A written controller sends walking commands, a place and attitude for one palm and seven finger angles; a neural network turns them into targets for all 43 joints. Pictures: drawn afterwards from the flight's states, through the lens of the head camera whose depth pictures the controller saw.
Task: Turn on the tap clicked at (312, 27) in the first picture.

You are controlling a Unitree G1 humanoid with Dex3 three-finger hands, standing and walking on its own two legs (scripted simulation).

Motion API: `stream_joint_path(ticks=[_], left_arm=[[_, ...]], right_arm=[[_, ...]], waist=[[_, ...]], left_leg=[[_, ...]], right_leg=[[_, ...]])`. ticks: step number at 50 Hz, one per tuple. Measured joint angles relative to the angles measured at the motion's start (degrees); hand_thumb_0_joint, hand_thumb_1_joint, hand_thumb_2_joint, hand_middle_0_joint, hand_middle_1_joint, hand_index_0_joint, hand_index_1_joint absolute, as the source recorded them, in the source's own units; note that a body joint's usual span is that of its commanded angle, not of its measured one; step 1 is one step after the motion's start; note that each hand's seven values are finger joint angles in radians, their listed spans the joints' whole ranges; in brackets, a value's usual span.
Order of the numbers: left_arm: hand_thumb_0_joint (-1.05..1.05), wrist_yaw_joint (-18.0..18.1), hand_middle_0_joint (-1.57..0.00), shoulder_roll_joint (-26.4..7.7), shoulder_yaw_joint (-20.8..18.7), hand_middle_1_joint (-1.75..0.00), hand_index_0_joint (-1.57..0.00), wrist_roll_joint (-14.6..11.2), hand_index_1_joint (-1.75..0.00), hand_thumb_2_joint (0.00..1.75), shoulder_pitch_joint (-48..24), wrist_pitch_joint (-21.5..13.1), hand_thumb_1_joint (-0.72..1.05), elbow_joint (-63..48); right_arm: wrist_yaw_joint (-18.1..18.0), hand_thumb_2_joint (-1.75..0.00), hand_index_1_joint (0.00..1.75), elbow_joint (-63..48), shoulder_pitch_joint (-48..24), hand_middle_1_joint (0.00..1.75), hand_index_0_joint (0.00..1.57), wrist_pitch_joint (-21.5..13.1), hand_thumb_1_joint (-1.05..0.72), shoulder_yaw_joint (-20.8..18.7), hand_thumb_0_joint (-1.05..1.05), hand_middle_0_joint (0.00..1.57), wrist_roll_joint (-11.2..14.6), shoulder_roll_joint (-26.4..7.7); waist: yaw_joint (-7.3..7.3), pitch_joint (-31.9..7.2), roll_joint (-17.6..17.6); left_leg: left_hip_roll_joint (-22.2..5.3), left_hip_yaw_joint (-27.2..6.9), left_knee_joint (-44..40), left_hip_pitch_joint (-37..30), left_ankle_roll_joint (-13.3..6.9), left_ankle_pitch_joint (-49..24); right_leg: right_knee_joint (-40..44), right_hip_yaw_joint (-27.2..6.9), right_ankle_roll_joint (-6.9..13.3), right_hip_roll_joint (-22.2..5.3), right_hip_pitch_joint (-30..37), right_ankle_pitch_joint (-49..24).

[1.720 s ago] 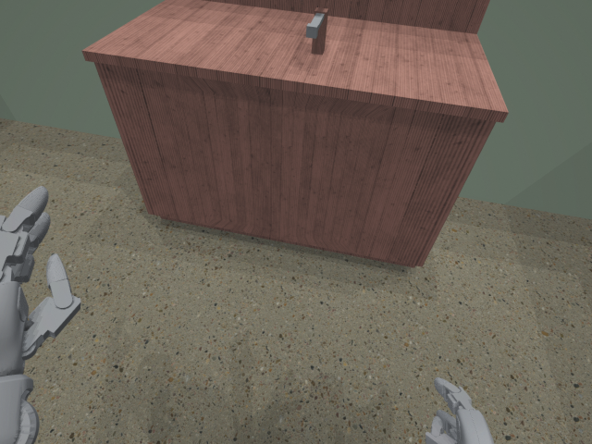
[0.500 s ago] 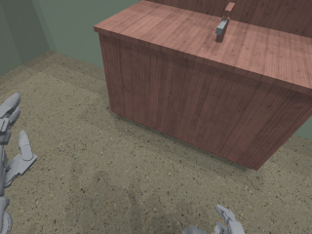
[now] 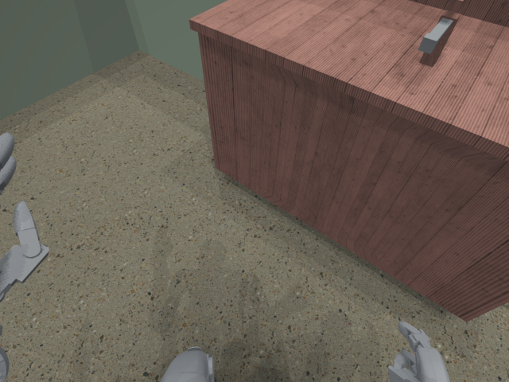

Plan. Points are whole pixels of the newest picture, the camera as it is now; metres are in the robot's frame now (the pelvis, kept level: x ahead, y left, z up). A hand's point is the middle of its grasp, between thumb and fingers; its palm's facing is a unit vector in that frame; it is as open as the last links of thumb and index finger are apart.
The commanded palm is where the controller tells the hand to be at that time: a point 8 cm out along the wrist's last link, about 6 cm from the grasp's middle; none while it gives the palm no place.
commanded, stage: turn to face it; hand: left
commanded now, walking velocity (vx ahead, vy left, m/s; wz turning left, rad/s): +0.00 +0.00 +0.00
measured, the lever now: (428, 43) +0.76 -0.33 +0.15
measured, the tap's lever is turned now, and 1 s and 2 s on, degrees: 0 0 0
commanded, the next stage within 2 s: take the last steps up to it in 1.86 s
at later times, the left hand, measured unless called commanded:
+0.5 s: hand (87, 224) +0.25 +0.20 +0.18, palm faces +0.40 -0.80 -0.45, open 7.4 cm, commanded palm +0.20 +0.24 +0.18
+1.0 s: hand (154, 229) +0.25 +0.13 +0.18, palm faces +0.09 -0.91 -0.40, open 7.4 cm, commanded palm +0.22 +0.18 +0.18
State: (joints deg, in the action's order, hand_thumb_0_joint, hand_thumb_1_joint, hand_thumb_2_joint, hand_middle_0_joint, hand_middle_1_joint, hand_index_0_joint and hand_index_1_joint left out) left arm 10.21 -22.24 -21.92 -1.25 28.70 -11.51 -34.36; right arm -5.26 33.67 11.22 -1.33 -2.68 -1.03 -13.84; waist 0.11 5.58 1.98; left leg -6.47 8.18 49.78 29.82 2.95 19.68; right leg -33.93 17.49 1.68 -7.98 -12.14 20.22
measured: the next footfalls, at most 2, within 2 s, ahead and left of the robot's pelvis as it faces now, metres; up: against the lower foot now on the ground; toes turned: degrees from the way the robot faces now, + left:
left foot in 0.10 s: +0.12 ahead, +0.14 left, +0.00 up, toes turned +12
right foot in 0.46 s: +0.07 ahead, -0.12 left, +0.00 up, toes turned -12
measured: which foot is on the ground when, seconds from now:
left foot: up 0.00-0.08, down 0.10-0.48, up 0.50-0.96, down 0.98-1.00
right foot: down 0.00-0.10, up 0.12-0.44, down 0.46-0.98, up 1.00-1.00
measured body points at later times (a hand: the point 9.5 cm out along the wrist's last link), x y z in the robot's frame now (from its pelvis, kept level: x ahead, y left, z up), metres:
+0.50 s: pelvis +0.01 -0.03 -0.01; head +0.03 -0.05 +0.44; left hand +0.22 +0.24 +0.20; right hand +0.20 -0.23 -0.10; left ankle +0.08 +0.13 -0.73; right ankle +0.03 -0.11 -0.73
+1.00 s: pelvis -0.04 -0.02 +0.00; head -0.02 -0.02 +0.45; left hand +0.24 +0.18 +0.20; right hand +0.03 -0.31 -0.08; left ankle +0.00 +0.11 -0.74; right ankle +0.03 -0.11 -0.73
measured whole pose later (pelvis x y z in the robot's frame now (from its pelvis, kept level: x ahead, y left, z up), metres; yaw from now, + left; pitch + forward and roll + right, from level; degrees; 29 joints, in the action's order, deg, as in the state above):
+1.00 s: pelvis -0.04 -0.02 +0.00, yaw -21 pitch +1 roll +1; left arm 8.3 -21.8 -21.4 -2.5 26.8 -11.5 -29.1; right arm -1.6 31.1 12.2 2.6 -1.2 0.4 -13.6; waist -0.6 -0.4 2.4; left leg -1.8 4.3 28.7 13.7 1.1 16.7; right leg -30.2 -6.6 3.1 7.3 -24.1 8.2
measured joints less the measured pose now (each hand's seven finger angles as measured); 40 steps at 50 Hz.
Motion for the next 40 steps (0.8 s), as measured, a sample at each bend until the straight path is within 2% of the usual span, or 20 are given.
stream_joint_path(ticks=[3,5,6,8,10,12,15,22,23,24,25,27,30,32,36,40], left_arm=[[0.02,0.84,-0.21,-0.05,-0.33,-0.30,-0.22,-0.17,-0.30,0.89,-0.44,-0.07,0.89,-2.13],[0.02,1.43,-0.21,-0.09,-1.03,-0.30,-0.22,-0.50,-0.30,0.89,-0.30,-0.23,0.89,-2.87],[0.02,1.62,-0.21,-0.34,-1.35,-0.30,-0.21,-0.80,-0.30,0.89,-1.10,-0.31,0.89,-2.38],[0.02,1.56,-0.21,-0.84,-1.39,-0.30,-0.21,-0.71,-0.30,0.89,-3.37,-0.83,0.89,0.16],[0.02,0.97,-0.21,-1.15,-1.05,-0.30,-0.21,-0.32,-0.30,0.89,-5.05,-0.35,0.89,2.49],[0.02,0.62,-0.20,-0.72,-0.51,-0.30,-0.21,-0.25,-0.30,0.89,-5.73,0.63,0.89,2.86],[0.02,0.11,-0.20,0.79,0.29,-0.30,-0.21,-0.50,-0.30,0.89,-5.15,0.96,0.89,1.54],[0.02,-1.26,-0.20,1.17,0.25,-0.30,-0.21,-0.53,-0.30,0.89,-5.50,0.58,0.89,5.26],[0.02,-1.39,-0.20,0.79,0.04,-0.30,-0.21,-0.52,-0.30,0.89,-5.67,0.88,0.89,6.28],[0.02,-1.53,-0.20,0.94,0.12,-0.30,-0.21,-0.40,-0.30,0.89,-6.08,1.11,0.89,7.34],[0.02,-1.63,-0.20,1.55,0.66,-0.30,-0.21,-0.21,-0.30,0.89,-6.54,1.39,0.89,8.35],[0.02,-1.75,-0.20,3.02,2.08,-0.30,-0.21,-0.41,-0.30,0.89,-6.88,2.23,0.89,9.37],[0.02,-1.86,-0.20,4.49,3.28,-0.30,-0.21,-0.97,-0.30,0.89,-4.38,2.70,0.89,8.47],[0.02,-1.92,-0.21,4.02,3.51,-0.30,-0.21,-1.11,-0.30,0.89,-2.30,2.21,0.89,7.08],[0.02,-1.81,-0.21,0.63,2.03,-0.30,-0.21,-1.43,-0.30,0.89,-0.28,0.35,0.89,4.12],[0.02,-1.42,-0.21,-2.08,-1.01,-0.30,-0.22,-1.80,-0.30,0.89,0.16,-1.50,0.89,2.73]], right_arm=[[-0.19,-0.90,0.30,-0.98,0.05,0.30,0.20,-0.01,-0.91,0.34,0.01,0.20,0.03,0.65],[-0.27,-0.90,0.30,-1.76,-0.34,0.30,0.20,0.05,-0.91,0.74,0.01,0.20,0.24,1.10],[-0.33,-0.90,0.30,-1.66,-1.17,0.30,0.20,0.04,-0.91,0.80,0.01,0.20,0.38,2.09],[0.25,-0.90,0.30,-1.25,-2.67,0.30,0.20,-0.20,-0.91,1.61,0.01,0.20,0.34,4.22],[1.37,-0.90,0.30,-0.77,-3.47,0.30,0.20,-0.53,-0.91,3.07,0.01,0.20,0.18,6.06],[2.52,-0.90,0.30,-0.78,-3.54,0.30,0.20,-1.20,-0.91,4.38,0.01,0.20,0.32,7.40],[3.84,-0.90,0.30,-1.38,-3.14,0.30,0.21,-2.62,-0.91,5.65,0.01,0.21,0.39,8.30],[4.67,-0.90,0.30,-2.27,-2.09,0.30,0.21,-3.81,-0.90,5.43,0.01,0.21,0.70,6.91],[4.65,-0.90,0.30,-2.48,-1.86,0.30,0.21,-3.70,-0.90,5.19,0.01,0.21,0.84,6.52],[4.64,-0.90,0.30,-2.49,-1.83,0.30,0.21,-3.58,-0.90,4.82,0.01,0.21,1.05,5.79],[4.48,-0.90,0.30,-2.07,-1.92,0.30,0.21,-3.24,-0.90,4.31,0.01,0.21,1.20,4.88],[3.97,-0.90,0.30,-0.42,-2.19,0.30,0.21,-2.32,-0.90,3.46,0.01,0.21,1.33,3.04],[3.48,-0.90,0.30,0.85,-2.37,0.30,0.21,-0.54,-0.91,2.49,0.01,0.21,1.44,0.90],[3.12,-0.90,0.30,0.76,-2.01,0.30,0.20,0.38,-0.91,1.82,0.01,0.21,1.42,-0.05],[2.68,-0.90,0.30,0.50,-0.74,0.30,0.20,1.20,-0.91,0.18,0.01,0.20,1.18,-1.27],[2.89,-0.90,0.30,0.10,0.28,0.30,0.20,1.75,-0.91,-0.76,0.01,0.20,1.24,-2.04]], waist=[[-0.36,-0.83,0.71],[-0.46,-1.66,0.96],[-0.46,-1.35,1.86],[-0.79,-0.65,2.45],[-0.87,-0.75,2.12],[-1.39,-1.14,1.49],[-2.39,-1.80,-0.23],[-3.69,-2.44,-4.63],[-3.71,-2.44,-4.67],[-3.71,-2.11,-5.32],[-3.35,-1.68,-6.07],[-2.84,-1.19,-5.86],[-1.98,-0.81,-4.22],[-0.72,-0.83,-3.37],[0.69,-1.55,-2.06],[0.69,-3.33,-1.58]], left_leg=[[1.21,1.54,-8.40,-4.53,-0.49,-1.26],[2.57,2.14,-14.85,-8.68,-1.67,-7.10],[3.21,2.45,-14.02,-8.76,-2.93,-7.44],[3.18,2.40,-12.50,-9.17,-4.43,-5.52],[2.51,1.69,-13.59,-10.22,-4.52,-5.19],[1.53,1.46,-15.53,-11.45,-3.90,-6.08],[-0.27,2.03,-17.66,-12.71,-3.24,-7.09],[-4.27,4.10,-16.53,-11.93,-0.89,-7.15],[-4.68,4.50,-14.97,-11.20,-0.40,-6.53],[-5.60,4.58,-12.89,-10.37,0.05,-5.63],[-5.81,3.46,-9.77,-9.09,0.23,-1.46],[-3.03,-0.79,0.35,-5.45,0.58,6.58],[0.88,-4.34,14.35,-1.46,1.71,6.03],[2.09,-5.42,18.45,-0.24,2.22,3.96],[3.00,-6.48,14.76,-1.37,2.28,2.42],[3.47,-6.69,4.30,-5.08,1.71,3.73]], right_leg=[[-2.99,1.01,-1.09,-1.36,-0.29,2.61],[-7.62,0.44,-2.09,-2.44,-1.62,5.03],[-11.61,-2.21,-2.70,-2.77,-3.10,5.50],[-21.32,-9.23,-3.03,0.15,-6.78,10.53],[-26.03,-12.41,-3.11,3.01,-9.13,11.27],[-24.80,-13.21,-3.34,4.45,-10.18,8.97],[-19.28,-12.62,-3.92,5.33,-10.47,6.10],[-6.47,-10.65,-5.06,6.63,-6.43,2.60],[-3.56,-10.62,-4.93,6.66,-5.03,0.68],[-2.39,-10.47,-2.79,7.26,-4.81,-2.35],[-3.35,-10.38,-0.63,7.88,-5.36,-2.80],[-4.43,-11.14,1.89,8.07,-6.41,-2.17],[-1.90,-13.75,2.67,8.79,-6.68,-4.01],[0.47,-14.80,3.03,9.60,-6.45,-5.86],[4.18,-16.57,3.71,11.32,-6.48,-8.89],[6.23,-18.96,3.98,13.06,-7.58,-11.29]])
